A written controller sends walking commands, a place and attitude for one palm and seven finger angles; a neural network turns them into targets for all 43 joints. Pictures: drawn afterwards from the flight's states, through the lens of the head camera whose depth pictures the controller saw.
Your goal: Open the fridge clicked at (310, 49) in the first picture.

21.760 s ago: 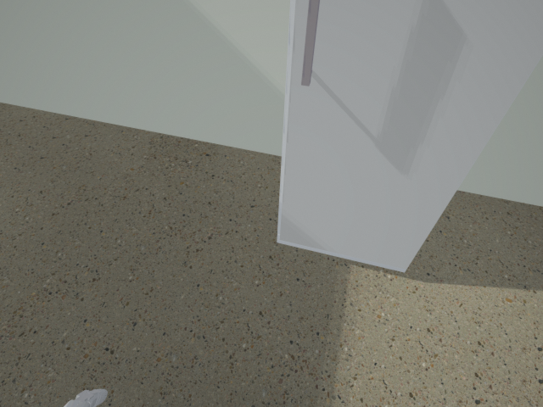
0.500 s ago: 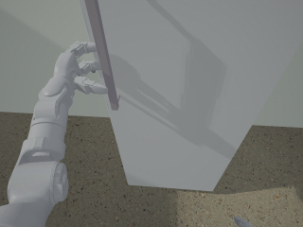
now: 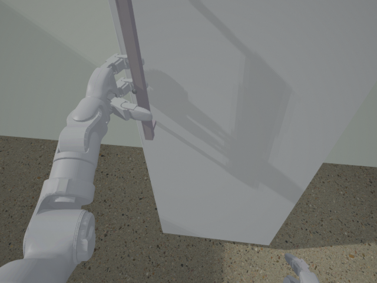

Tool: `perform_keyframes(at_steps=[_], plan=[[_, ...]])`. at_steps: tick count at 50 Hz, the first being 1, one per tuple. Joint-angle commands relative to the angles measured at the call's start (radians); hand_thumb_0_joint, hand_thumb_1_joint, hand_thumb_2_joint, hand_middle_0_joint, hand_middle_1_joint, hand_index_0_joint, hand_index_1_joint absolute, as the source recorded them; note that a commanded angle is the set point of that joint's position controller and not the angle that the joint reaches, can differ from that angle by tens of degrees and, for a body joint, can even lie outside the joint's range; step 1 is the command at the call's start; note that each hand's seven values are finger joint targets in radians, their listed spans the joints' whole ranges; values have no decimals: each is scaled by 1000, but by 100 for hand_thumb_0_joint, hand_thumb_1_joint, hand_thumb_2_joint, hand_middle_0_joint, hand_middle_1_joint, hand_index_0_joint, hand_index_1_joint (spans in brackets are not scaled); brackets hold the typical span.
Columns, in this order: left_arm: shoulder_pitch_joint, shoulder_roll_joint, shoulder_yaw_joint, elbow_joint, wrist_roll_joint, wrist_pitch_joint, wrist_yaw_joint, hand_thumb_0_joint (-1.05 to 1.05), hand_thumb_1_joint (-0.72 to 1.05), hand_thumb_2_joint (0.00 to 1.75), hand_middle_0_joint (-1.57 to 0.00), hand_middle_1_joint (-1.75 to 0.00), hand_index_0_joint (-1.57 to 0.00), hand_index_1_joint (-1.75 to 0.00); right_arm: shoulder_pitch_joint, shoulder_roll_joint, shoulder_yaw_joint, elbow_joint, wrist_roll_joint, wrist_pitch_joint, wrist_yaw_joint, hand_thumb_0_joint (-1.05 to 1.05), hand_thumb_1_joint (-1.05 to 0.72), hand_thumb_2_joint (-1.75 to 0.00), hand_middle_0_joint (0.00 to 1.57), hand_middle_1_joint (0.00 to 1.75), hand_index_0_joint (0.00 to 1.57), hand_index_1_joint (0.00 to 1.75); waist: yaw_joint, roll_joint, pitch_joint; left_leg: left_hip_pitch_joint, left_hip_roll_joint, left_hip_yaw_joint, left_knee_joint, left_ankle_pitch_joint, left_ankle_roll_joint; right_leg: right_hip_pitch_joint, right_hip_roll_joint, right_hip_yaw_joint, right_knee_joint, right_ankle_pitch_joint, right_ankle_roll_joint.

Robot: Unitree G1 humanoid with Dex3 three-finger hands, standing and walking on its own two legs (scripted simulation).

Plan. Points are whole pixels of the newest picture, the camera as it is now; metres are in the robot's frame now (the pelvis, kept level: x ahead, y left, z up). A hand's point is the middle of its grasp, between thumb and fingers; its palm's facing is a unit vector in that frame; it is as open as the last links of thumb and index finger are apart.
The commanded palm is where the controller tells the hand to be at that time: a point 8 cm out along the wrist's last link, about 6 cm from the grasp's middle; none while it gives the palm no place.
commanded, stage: slide the fingers in behind the handle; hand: left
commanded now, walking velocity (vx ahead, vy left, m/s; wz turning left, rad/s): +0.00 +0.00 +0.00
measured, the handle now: (139, 60) +0.47 +0.13 +0.26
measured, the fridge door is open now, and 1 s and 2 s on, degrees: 0 0 0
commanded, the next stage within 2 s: grip the handle and tug to test in 0.94 s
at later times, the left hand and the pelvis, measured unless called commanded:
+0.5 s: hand (147, 94) +0.41 +0.11 +0.22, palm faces -0.07 -1.00 +0.00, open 14.0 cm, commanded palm +0.39 +0.16 +0.22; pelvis -0.01 +0.00 +0.00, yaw +0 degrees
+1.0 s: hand (147, 91) +0.41 +0.11 +0.23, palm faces -0.05 -1.00 +0.00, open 14.0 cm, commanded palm +0.39 +0.16 +0.22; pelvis -0.01 -0.01 +0.00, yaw -1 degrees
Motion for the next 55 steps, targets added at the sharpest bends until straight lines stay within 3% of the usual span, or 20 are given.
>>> perform_keyframes(at_steps=[1, 3, 5, 7, 9, 12, 14, 17, 19, 24, 27, 34, 38, 41, 42, 45, 47, 52, 54, 55], plan=[[-506, 170, 53, -270, -8, -56, 21, 0, -50, 30, -30, -120, -30, -120, -84, -107, -42, -146, -7, -35, -2, 0, -90, -90, 20, 30, 20, 30, -12, -40, -318, 107, 2, -39, -18, 344, 16, 120, 11, 38, -4, 339, -23], [-475, 162, 44, -289, -6, -56, 22, 0, -50, 30, -30, -120, -30, -120, -94, -106, -41, -153, -7, -26, -1, 0, -90, -90, 20, 30, 20, 30, -7, -33, -311, 109, 4, -38, -21, 360, 16, 128, 11, 38, -6, 349, -23], [-499, 107, 4, -304, -12, -50, 21, 0, -50, 30, -30, -120, -30, -120, -97, -100, -42, -150, -6, -28, 0, 0, -90, -90, 20, 30, 20, 30, -20, -47, -302, 122, 4, -40, -17, 354, 15, 108, 15, 34, -7, 346, -22], [-433, 178, 76, -288, -15, -39, 30, 0, -50, 30, -30, -120, -30, -120, -100, -109, -44, -154, -11, -19, -2, 0, -90, -90, 20, 30, 20, 30, 6, -70, -308, 104, 1, -36, -25, 351, 17, 143, 14, 35, -12, 347, -22], [-460, 153, 53, -321, -11, -33, 32, 0, -50, 30, -30, -120, -30, -120, -107, -101, -39, -158, -11, -15, 0, 0, -90, -90, 20, 30, 20, 30, -2, -57, -302, 100, 1, -32, -28, 346, 17, 141, 12, 37, -12, 352, -21], [-400, 185, 83, -335, -4, -26, 44, 0, -50, 30, -30, -120, -30, -120, -115, -103, -43, -167, -10, -6, 3, 0, -90, -90, 20, 30, 20, 30, 16, -57, -311, 98, 1, -27, -30, 362, 17, 166, 11, 40, -12, 364, -22], [-442, 130, 31, -352, -4, -17, 44, 0, -50, 30, -30, -120, -30, -120, -119, -98, -39, -166, -8, -3, 4, 0, -90, -90, 20, 30, 20, 30, -5, -57, -285, 94, 2, -27, -35, 337, 18, 144, 12, 39, -18, 345, -19], [-437, 115, 17, -353, -3, -7, 52, 0, -50, 30, -30, -120, -30, -120, -126, -99, -41, -169, -7, -1, 1, 0, -90, -90, 20, 30, 20, 30, -2, -30, -277, 109, 2, -33, -38, 318, 15, 128, 14, 37, -25, 302, -22], [-492, 70, -22, -346, -5, 1, 60, 0, -50, 30, -30, -120, -30, -120, -127, -93, -38, -158, -7, -4, -1, 0, -90, -90, 20, 30, 20, 30, -22, -38, -254, 107, 2, -36, -40, 279, 16, 94, 16, 37, -35, 267, -18], [-539, 118, 20, -290, 0, -3, 88, 0, -50, 30, -30, -120, -30, -120, -114, -97, -36, -143, -15, -4, -9, 0, -90, -90, 20, 30, 20, 30, -19, -74, -265, 86, -2, -38, -52, 241, 20, 108, 14, 42, -47, 226, -17], [-485, 159, 60, -248, 5, -24, 93, 0, -50, 30, -30, -120, -30, -120, -106, -100, -39, -146, -18, -2, -8, 0, -90, -90, 20, 30, 20, 30, -2, -91, -285, 74, -3, -34, -56, 248, 22, 144, 13, 46, -47, 241, -15], [-548, 99, -4, -220, 5, -44, 69, 0, -50, 30, -30, -120, -30, -120, -98, -98, -37, -146, -10, -11, -9, 0, -90, -90, 20, 30, 20, 30, -23, -42, -254, 78, -2, -37, -61, 206, 19, 101, 15, 46, -57, 198, -19], [-550, 147, 40, -228, 0, -61, 77, 0, -50, 30, -30, -120, -30, -120, -92, -103, -40, -143, -13, -18, -9, 0, -90, -90, 20, 30, 20, 30, -14, -64, -285, 75, -3, -34, -60, 220, 24, 130, 14, 50, -57, 217, -17], [-532, 131, 35, -246, 6, -71, 80, 0, -50, 30, -30, -120, -30, -120, -89, -97, -42, -143, -14, -25, -3, 0, -90, -90, 20, 30, 20, 30, -8, -57, -300, 79, -3, -28, -54, 245, 23, 139, 15, 50, -46, 253, -17], [-494, 161, 61, -224, 6, -71, 80, 0, -50, 30, -30, -120, -30, -120, -86, -104, -46, -144, -14, -22, -3, 0, -90, -90, 20, 30, 20, 30, 1, -82, -303, 76, -3, -27, -58, 247, 24, 155, 16, 49, -51, 252, -16], [-490, 149, 52, -232, 6, -63, 72, 0, -50, 30, -30, -120, -30, -120, -89, -102, -44, -146, -12, -21, -2, 0, -90, -90, 20, 30, 20, 30, -5, -90, -287, 63, -3, -20, -57, 244, 26, 152, 15, 51, -50, 267, -13], [-470, 177, 71, -248, 9, -61, 70, 0, -50, 30, -30, -120, -30, -120, -92, -107, -47, -154, -11, -17, -2, 0, -90, -90, 20, 30, 20, 30, 8, -69, -289, 68, -2, -20, -61, 258, 25, 164, 14, 50, -51, 271, -16], [-490, 133, 30, -269, 6, -45, 65, 0, -50, 30, -30, -120, -30, -120, -95, -105, -46, -152, -9, -17, -2, 0, -90, -90, 20, 30, 20, 30, -8, -60, -270, 81, 0, -24, -60, 243, 23, 133, 18, 45, -56, 246, -16], [-519, 102, 0, -287, 4, -39, 64, 0, -41, 34, -31, -121, -31, -121, -105, -98, -42, -151, -8, -20, -3, 0, -90, -90, 20, 30, 20, 30, -19, -29, -269, 93, -2, -25, -54, 238, 23, 113, 17, 48, -55, 241, -17], [-526, 114, 13, -263, 3, -33, 67, 0, -36, 36, -32, -122, -32, -122, -97, -100, -41, -144, -9, -20, -4, 0, -90, -90, 20, 30, 20, 30, -22, -55, -252, 81, -2, -28, -54, 219, 23, 100, 20, 46, -60, 223, -15]])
